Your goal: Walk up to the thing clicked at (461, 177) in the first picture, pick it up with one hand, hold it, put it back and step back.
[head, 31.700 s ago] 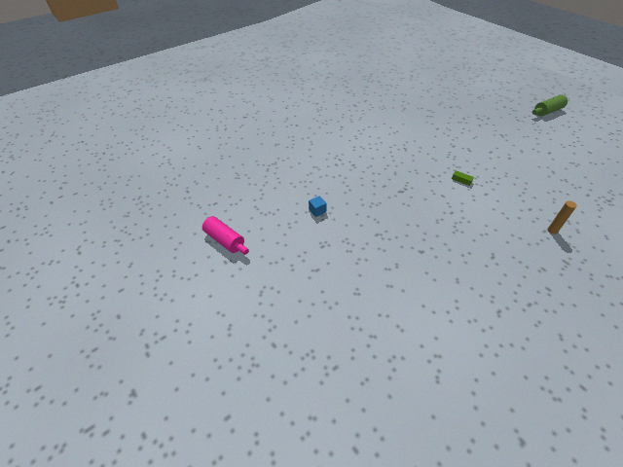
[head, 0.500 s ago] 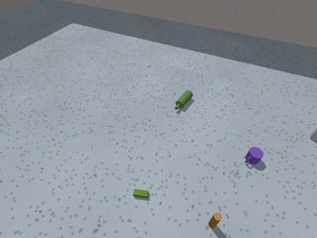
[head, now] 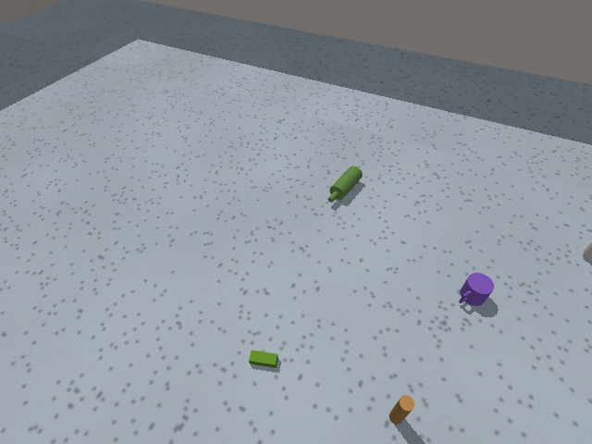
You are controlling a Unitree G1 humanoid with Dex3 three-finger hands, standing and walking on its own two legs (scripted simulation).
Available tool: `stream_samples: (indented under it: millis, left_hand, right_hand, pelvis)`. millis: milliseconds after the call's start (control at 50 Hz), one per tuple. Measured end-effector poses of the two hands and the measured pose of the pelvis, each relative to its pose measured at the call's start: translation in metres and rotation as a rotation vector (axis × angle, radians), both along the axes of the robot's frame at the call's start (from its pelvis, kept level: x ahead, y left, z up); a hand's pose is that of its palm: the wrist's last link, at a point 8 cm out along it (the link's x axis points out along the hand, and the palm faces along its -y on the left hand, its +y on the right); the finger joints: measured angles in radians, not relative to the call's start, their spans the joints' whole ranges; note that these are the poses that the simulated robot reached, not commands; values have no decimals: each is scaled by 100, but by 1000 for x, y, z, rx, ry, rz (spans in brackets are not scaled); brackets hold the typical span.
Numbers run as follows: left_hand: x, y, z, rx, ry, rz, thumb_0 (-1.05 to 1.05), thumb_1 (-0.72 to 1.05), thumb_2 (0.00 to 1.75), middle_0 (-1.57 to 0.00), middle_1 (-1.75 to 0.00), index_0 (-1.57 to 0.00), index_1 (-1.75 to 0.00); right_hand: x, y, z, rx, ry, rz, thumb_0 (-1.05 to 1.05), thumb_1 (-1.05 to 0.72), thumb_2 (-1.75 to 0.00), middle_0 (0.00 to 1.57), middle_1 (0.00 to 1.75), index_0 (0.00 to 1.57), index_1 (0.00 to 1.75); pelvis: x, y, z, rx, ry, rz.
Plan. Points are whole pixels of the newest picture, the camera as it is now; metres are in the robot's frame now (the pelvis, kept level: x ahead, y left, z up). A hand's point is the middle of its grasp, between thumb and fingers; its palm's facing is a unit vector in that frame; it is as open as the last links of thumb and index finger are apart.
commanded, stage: stand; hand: left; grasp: from above
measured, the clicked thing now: (263, 359) +0.51 +0.16 -0.77
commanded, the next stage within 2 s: rise first in 0.64 s
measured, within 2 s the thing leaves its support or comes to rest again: neither
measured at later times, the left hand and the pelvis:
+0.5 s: hand out of the picture +0.09 +0.25 -0.15, palm faces -0.02 -0.94 -0.34, open 7.4 cm; pelvis +0.01 +0.00 +0.00, yaw +0 degrees
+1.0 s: hand (155, 441) +0.17 +0.25 -0.17, palm faces -0.02 -0.94 -0.33, open 9.3 cm; pelvis -0.01 +0.01 -0.02, yaw -1 degrees
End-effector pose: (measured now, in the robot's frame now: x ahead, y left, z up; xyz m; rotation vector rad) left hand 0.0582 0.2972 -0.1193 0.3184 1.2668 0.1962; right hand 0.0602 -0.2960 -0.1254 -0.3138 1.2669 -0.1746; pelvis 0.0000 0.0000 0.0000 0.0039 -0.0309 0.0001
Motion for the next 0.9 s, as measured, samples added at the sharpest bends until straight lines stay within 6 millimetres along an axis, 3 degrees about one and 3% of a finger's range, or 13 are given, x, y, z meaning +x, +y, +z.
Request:
stream_samples:
  millis: [440, 760, 800, 900]
  left_hand:
    - [30, -1, 3, -4, -62, -14, 1, 90, 90, -20, -30, -20, -30]
    - [17, 3, 0, -4, -23, -8, 1, 90, 90, -20, -30, -20, -30]
    - [24, 2, 1, -5, -68, 11, 1, 88, 91, -20, -32, -20, -32]
    - [62, -2, -7, -22, -143, 5, 1, 71, 90, -22, -44, -20, -46]
  right_hand:
    - [30, 2, 6, -11, -62, 11, 1, -90, -90, 20, 30, 21, 30]
    - [18, 4, 5, -13, -29, 4, 1, -90, -90, 20, 30, 21, 30]
    - [22, 7, 6, -13, -80, -4, 1, -90, -90, 20, 30, 20, 30]
    - [27, 25, 1, 13, -173, -7, 1, -89, -89, 20, 30, 20, 30]
  pelvis:
    - [12, 2, 1, -3, -6, 0]
    - [11, 5, 1, -3, -5, -2]
    - [8, 5, -1, -2, 16, 1]
    - [-4, 6, -10, -3, 76, -3]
